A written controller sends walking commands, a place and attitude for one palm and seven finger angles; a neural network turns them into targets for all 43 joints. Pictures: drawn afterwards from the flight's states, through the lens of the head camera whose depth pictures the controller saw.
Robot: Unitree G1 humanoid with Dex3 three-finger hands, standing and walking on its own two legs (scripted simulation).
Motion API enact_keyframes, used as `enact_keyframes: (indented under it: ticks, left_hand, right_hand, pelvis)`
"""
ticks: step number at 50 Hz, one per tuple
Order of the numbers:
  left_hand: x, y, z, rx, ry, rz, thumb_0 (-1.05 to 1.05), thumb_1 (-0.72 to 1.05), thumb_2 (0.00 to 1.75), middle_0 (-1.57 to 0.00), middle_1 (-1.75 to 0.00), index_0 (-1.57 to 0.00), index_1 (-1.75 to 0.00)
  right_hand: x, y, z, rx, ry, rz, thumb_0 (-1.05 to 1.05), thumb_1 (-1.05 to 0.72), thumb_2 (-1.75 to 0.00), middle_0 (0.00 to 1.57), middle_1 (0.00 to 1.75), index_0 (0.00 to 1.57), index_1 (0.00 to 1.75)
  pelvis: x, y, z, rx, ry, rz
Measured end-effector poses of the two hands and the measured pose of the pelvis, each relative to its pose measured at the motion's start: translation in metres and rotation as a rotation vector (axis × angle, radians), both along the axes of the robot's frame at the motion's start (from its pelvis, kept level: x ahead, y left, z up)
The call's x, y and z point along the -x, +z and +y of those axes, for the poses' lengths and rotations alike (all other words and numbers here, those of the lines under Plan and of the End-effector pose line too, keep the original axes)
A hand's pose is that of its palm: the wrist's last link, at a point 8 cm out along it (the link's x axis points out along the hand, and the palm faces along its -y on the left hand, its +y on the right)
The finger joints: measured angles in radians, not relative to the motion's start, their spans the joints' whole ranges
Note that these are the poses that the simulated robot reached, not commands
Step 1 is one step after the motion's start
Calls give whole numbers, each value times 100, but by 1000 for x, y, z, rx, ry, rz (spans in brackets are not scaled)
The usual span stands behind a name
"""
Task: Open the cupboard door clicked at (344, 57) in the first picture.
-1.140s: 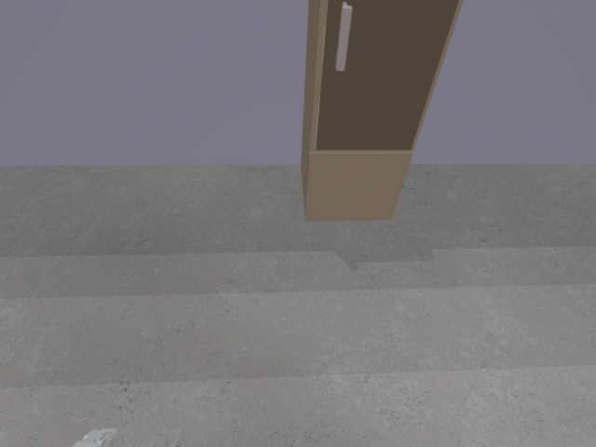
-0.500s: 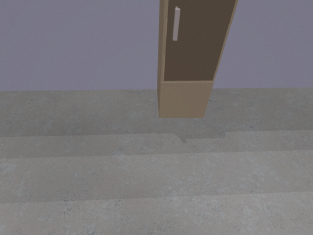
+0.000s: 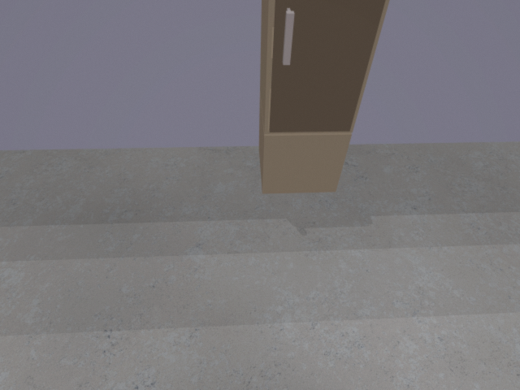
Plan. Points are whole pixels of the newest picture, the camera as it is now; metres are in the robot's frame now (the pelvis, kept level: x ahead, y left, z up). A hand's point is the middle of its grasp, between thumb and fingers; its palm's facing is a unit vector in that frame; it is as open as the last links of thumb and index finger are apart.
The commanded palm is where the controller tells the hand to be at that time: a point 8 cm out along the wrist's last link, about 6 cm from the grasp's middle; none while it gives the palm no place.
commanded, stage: look at it before walking up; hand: left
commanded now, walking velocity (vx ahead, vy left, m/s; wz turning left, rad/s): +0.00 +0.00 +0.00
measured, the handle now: (287, 36) +1.18 -0.02 +0.06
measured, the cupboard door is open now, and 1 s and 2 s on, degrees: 0 0 0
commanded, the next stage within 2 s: walk to a spot facing it in 0.30 s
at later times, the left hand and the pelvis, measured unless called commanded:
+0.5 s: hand out of the picture +0.08 +0.25 -0.16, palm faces -0.02 -0.94 -0.33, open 7.4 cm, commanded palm none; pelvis +0.01 +0.00 +0.00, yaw -1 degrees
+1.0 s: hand out of the picture +0.05 +0.15 -0.16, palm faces -0.18 -0.96 -0.24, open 7.4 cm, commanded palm none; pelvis +0.00 -0.04 +0.00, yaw -15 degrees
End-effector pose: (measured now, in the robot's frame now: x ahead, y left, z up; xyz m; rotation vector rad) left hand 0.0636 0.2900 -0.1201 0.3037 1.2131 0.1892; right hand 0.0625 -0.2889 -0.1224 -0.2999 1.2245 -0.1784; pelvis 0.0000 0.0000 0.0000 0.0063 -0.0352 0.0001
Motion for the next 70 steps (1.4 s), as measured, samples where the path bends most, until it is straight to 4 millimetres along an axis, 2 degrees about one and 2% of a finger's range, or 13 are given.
enact_keyframes:
  ticks: [27, 31, 35, 42, 46, 52, 57, 62, 66, 68, 70]
  left_hand:
    - [-12, -3, 4, -3, 2, 19, 0, 91, 90, -21, -30, -20, -30]
    - [-10, -12, -7, 15, -24, 53, 0, 91, 90, -20, -30, -20, -30]
    - [-9, -21, -25, 35, -59, 81, 0, 91, 90, -20, -30, -20, -30]
    - [-4, -26, -66, 46, -106, 68, 0, 91, 90, -20, -30, -20, -30]
    - [7, -16, -83, 66, -96, 85, 0, 91, 90, -21, -30, -20, -30]
    - [9, -6, -93, 90, -143, 139, 0, 91, 90, -21, -30, -20, -30]
    - [-6, -6, -89, 96, -172, 155, 0, 91, 90, -21, -30, -20, -30]
    - [-35, -11, -77, 102, -198, 164, 0, 91, 90, -21, -30, -20, -30]
    - [-68, -21, -62, 110, -222, 178, 0, 91, 90, -21, -30, -20, -30]
    - [-91, -32, -52, 115, -243, 183, 0, 91, 90, -21, -30, -20, -30]
    - [-119, -41, -46, 116, -277, 192, 0, 91, 90, -21, -30, -20, -30]
  right_hand:
    - [-29, 4, 5, 12, -8, -48, 0, -91, -90, 21, 30, 21, 30]
    - [-19, -4, 15, -14, -53, -65, 0, -91, -90, 20, 30, 21, 30]
    - [1, -17, 21, -57, -109, -62, 0, -91, -90, 21, 30, 21, 30]
    - [42, -50, 10, -127, -205, -7, 0, -90, -90, 21, 30, 21, 30]
    - [54, -37, 2, -136, -231, 20, 0, -91, -90, 21, 30, 21, 30]
    - [52, -15, -13, -109, -294, -40, 0, -91, -90, 20, 30, 20, 30]
    - [38, -6, -16, -79, -331, -76, 0, -91, -90, 20, 30, 20, 30]
    - [6, 2, -6, -61, -347, -118, 0, -91, -90, 20, 30, 20, 30]
    - [-32, 8, 9, -47, -357, -177, 0, -91, -90, 20, 30, 20, 30]
    - [-50, 9, 18, -29, -369, -220, 0, -91, -90, 20, 30, 20, 30]
    - [-59, 9, 27, -12, -399, -253, 0, -91, -90, 20, 30, 20, 30]
  pelvis:
    - [-11, -1, 3, 0, -34, 8]
    - [-7, -6, 3, -9, -75, 12]
    - [-1, -13, -3, -32, -129, 4]
    - [6, -27, -26, -22, -194, -1]
    - [5, -14, -33, -23, -223, 12]
    - [-7, 0, -37, -35, -291, 43]
    - [-26, 2, -32, -23, -335, 59]
    - [-52, 2, -22, -9, -381, 69]
    - [-81, -2, -8, 1, -424, 70]
    - [-98, -9, 0, 12, -451, 69]
    - [-113, -14, 6, 11, -485, 59]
